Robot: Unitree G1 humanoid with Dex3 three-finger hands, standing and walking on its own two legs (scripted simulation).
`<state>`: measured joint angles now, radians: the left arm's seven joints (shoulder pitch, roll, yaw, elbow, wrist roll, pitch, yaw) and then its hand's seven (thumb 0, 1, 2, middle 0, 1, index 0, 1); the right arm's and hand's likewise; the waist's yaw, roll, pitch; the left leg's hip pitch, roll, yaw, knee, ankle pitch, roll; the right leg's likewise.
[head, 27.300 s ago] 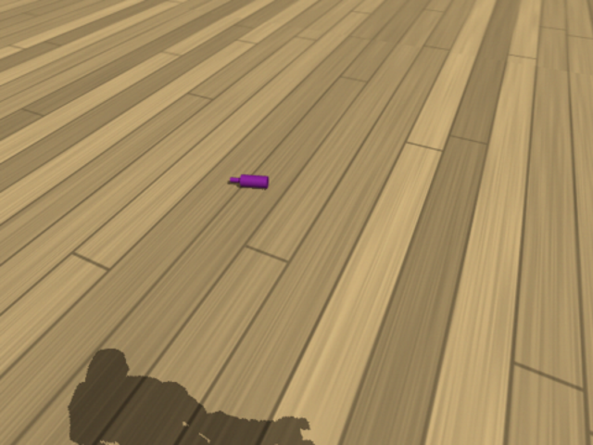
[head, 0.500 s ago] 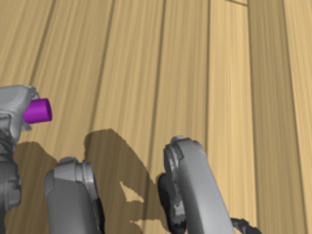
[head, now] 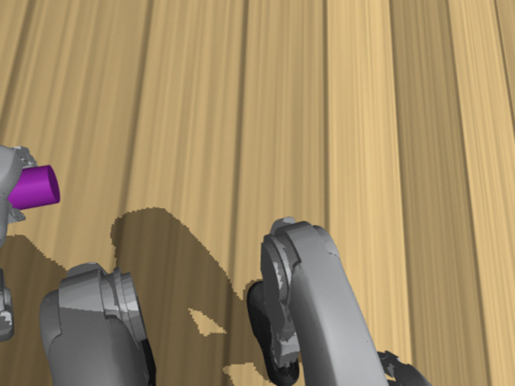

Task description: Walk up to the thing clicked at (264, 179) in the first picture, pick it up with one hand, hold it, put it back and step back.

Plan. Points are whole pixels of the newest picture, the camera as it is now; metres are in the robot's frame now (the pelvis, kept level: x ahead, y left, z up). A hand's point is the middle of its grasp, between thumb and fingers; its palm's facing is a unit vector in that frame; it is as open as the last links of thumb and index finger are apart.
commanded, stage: rest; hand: left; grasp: from above
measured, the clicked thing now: out of the picture +0.45 +0.33 -0.22
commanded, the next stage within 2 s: open in 1.14 s
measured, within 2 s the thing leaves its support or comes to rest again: rests again in 0.78 s
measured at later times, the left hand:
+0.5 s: hand (12, 195) +0.45 +0.29 -0.24, palm faces -0.46 -0.11 -0.88, open 9.0 cm
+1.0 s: hand (20, 196) +0.45 +0.29 -0.25, palm faces -0.45 -0.13 -0.88, open 8.9 cm
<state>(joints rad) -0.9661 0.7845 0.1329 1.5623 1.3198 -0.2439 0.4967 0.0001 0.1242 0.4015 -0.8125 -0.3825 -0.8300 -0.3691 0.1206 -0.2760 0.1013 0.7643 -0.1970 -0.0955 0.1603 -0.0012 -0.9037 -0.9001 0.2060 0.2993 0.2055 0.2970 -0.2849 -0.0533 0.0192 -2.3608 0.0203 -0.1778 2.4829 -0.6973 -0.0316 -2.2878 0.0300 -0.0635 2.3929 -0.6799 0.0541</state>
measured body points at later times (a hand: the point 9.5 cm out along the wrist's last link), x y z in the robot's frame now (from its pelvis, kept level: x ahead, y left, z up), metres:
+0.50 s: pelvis +0.00 +0.00 -0.01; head +0.26 +0.10 +0.34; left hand +0.47 +0.30 -0.18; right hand +0.04 -0.27 -0.09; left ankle +0.07 +0.13 -0.28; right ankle +0.10 -0.13 -0.27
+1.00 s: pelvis +0.00 +0.01 -0.02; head +0.26 +0.11 +0.33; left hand +0.47 +0.29 -0.20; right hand +0.04 -0.25 -0.08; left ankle +0.07 +0.13 -0.28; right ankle +0.10 -0.13 -0.27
